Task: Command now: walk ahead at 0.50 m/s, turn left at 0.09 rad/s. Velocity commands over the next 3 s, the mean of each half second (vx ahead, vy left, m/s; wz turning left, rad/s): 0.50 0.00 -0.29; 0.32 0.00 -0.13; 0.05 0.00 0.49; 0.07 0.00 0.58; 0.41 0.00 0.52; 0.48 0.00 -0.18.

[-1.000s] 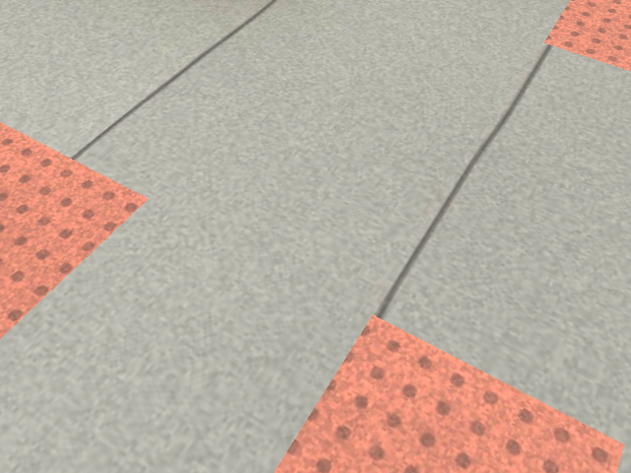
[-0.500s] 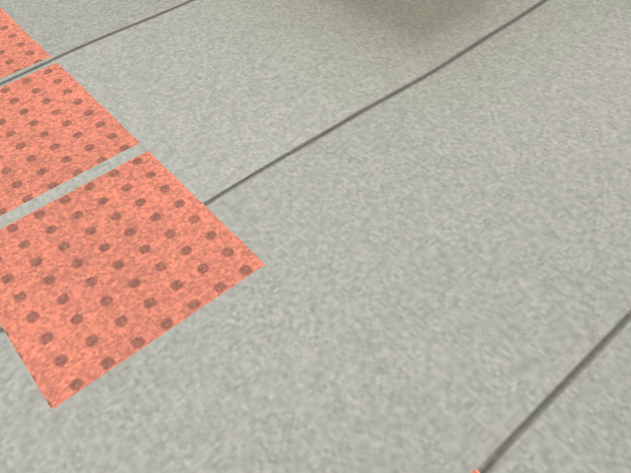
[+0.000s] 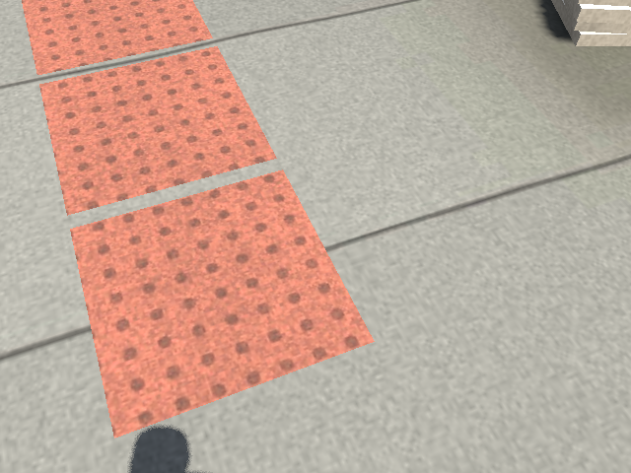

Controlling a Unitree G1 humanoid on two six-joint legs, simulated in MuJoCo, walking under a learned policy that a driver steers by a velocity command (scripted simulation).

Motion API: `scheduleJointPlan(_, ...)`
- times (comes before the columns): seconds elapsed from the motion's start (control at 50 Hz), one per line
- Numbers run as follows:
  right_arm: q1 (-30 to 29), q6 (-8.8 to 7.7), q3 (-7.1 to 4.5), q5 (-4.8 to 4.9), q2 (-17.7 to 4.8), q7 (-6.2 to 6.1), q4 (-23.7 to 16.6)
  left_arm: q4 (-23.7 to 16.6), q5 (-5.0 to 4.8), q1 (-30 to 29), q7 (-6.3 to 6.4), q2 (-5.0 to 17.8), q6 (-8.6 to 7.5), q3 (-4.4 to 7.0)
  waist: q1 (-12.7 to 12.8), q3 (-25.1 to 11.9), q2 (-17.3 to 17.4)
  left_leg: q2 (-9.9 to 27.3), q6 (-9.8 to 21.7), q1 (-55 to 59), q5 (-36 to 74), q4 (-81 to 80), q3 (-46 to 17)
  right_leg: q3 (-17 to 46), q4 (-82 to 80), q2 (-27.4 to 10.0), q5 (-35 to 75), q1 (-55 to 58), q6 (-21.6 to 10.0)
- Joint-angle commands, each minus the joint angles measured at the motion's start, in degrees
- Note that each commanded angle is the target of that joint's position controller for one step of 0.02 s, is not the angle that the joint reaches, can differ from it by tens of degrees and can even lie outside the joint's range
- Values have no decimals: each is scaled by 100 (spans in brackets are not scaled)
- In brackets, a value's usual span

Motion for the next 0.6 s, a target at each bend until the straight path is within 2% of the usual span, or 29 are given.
scheduleJointPlan(0.02,389,-255,-131,32,-631,-5,-77,-9,20,665,-96,473,129,128,34,-480,315,1677,667,638,2121,-1378,-1207,136,-273,-121,418,-356,-22)
scheduleJointPlan(0.08,649,-311,-132,12,-675,5,108,-140,-38,29,-125,450,152,154,-171,-85,320,1631,440,788,1772,-1705,-850,307,-768,-50,1121,-1016,-42)
scheduleJointPlan(0.14,757,-361,-90,16,-617,-15,222,-225,-63,-367,-126,415,121,166,-275,52,379,1594,208,1082,1885,-1776,-448,448,-1377,175,1706,-1302,-84)
scheduleJointPlan(0.2,840,-404,-40,11,-549,-67,336,-316,-31,-752,-155,325,82,117,-378,145,405,1608,67,1375,2336,-1780,-83,184,-2038,290,2118,-1283,-144)
scheduleJointPlan(0.26,1158,-388,4,-7,-519,-150,551,-512,9,-1247,-205,204,53,36,-551,258,383,1720,-12,1882,3114,-1598,174,-246,-2691,391,2017,-1270,-290)
scheduleJointPlan(0.28,1207,-375,11,-20,-549,-177,609,-560,12,-1303,-217,188,44,21,-542,238,413,1759,-58,2056,3615,-1420,265,-385,-2887,478,1849,-1161,-378)
scheduleJointPlan(0.32,1149,-356,-3,-51,-717,-235,659,-541,11,-1064,-196,264,49,43,-364,-31,605,1816,-187,2324,5484,-717,446,-687,-3071,818,1302,-601,-616)
scheduleJointPlan(0.34,1106,-333,-23,-66,-819,-273,669,-462,23,-747,-172,335,52,72,-201,-236,729,1862,-227,2430,6364,-171,509,-791,-3074,1002,969,-263,-751)
scheduleJointPlan(0.36,1023,-289,-51,-95,-920,-292,651,-303,35,-161,-147,461,33,128,69,-545,791,1907,-234,2364,6711,684,558,-772,-3174,1149,712,320,-906)
scheduleJointPlan(0.38,908,-255,-70,-86,-996,-292,591,-59,77,657,-112,634,-14,222,463,-962,725,1864,-237,1909,6106,1863,652,-573,-3586,1209,788,1361,-1098)
scheduleJointPlan(0.4,717,-286,-35,-35,-921,-270,390,122,154,1510,-38,1056,-25,381,905,-1487,246,1591,-286,704,4119,3640,780,588,-3909,365,541,2781,-1503)
scheduleJointPlan(0.42,969,-369,43,54,-375,-134,58,14,51,1223,25,1663,58,563,361,-1923,-1462,95,-646,-2008,-1596,5995,531,3964,-4356,-1300,1233,4548,-2534)
scheduleJointPlan(0.44,619,-431,7,-77,-738,-94,4,9,-187,1068,-7,1540,90,575,522,-1975,-303,363,-561,-2743,-1557,6394,-683,4241,-4688,-1304,1419,4529,-2736)
scheduleJointPlan(0.46,280,-508,49,-22,-663,-63,-153,-24,-180,734,31,1287,97,510,388,-1216,-22,728,-562,-2947,-1095,6055,-789,3460,-4823,-1215,1487,3824,-2536)
scheduleJointPlan(0.48,280,-542,56,7,-657,-56,-167,29,-145,556,42,900,104,412,115,-578,444,953,-576,-2699,-865,5398,-670,2903,-5019,-976,1908,2892,-2226)
scheduleJointPlan(0.5,186,-462,52,-63,-613,-59,-216,41,-135,388,61,733,67,357,-77,-304,539,1099,-652,-2420,-873,4919,-673,2488,-5099,-656,2251,2305,-1994)
scheduleJointPlan(0.52,314,-331,82,-150,-558,-47,-193,15,-131,246,77,667,33,323,-229,-254,457,1129,-753,-2071,-876,4667,-613,2131,-5206,-411,2529,1884,-1892)
scheduleJointPlan(0.54,418,-216,96,-188,-494,-26,-200,14,-141,253,67,707,-18,320,-301,-303,315,1142,-828,-1897,-886,4405,-555,1940,-5257,-284,2712,1685,-1858)
scheduleJointPlan(0.56,421,-136,114,-204,-434,-9,-234,38,-149,312,51,792,-72,341,-331,-335,213,1141,-894,-1840,-847,4154,-459,1799,-5283,-169,2917,1554,-1849)
scheduleJointPlan(0.6,122,-77,143,-186,-376,15,-390,57,-154,408,42,950,-114,388,-300,-279,63,1157,-1017,-1886,-500,3509,-312,1630,-5386,15,2895,1363,-1771)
